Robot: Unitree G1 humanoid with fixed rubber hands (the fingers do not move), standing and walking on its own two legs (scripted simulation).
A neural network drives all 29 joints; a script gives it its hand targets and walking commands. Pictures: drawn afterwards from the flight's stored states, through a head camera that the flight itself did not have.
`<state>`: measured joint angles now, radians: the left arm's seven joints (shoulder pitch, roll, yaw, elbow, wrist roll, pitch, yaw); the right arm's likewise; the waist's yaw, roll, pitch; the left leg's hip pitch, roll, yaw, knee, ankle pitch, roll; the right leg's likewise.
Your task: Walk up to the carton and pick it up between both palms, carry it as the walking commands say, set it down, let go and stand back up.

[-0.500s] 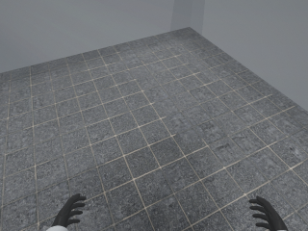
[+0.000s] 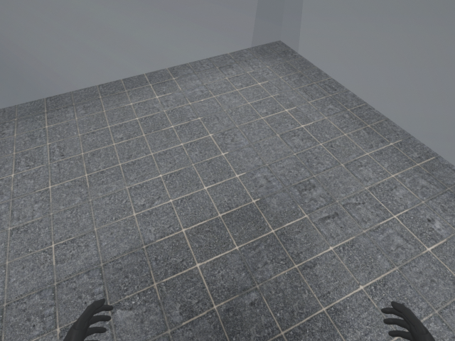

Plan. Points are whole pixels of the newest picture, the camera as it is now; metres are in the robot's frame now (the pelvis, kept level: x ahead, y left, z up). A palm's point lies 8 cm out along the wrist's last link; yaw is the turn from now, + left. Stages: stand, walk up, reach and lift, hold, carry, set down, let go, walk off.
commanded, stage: stand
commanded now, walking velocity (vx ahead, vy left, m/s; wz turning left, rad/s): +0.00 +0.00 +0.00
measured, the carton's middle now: out of the picture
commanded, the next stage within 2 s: walk up in 1.18 s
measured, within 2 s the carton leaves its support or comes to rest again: neither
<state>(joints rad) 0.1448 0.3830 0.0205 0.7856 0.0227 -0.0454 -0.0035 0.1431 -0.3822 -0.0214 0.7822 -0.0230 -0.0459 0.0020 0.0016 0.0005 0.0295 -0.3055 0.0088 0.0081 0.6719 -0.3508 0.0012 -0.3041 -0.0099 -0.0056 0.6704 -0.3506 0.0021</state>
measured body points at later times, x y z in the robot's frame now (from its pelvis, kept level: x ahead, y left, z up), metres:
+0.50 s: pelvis +0.00 +0.00 +0.02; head +0.00 +0.00 +0.47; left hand +0.13 +0.31 -0.09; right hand +0.13 -0.31 -0.09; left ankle +0.01 +0.12 -0.72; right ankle +0.00 -0.12 -0.72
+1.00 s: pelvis +0.00 +0.00 +0.02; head +0.00 +0.00 +0.47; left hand +0.11 +0.32 -0.09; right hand +0.11 -0.31 -0.09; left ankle +0.01 +0.12 -0.72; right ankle +0.00 -0.12 -0.72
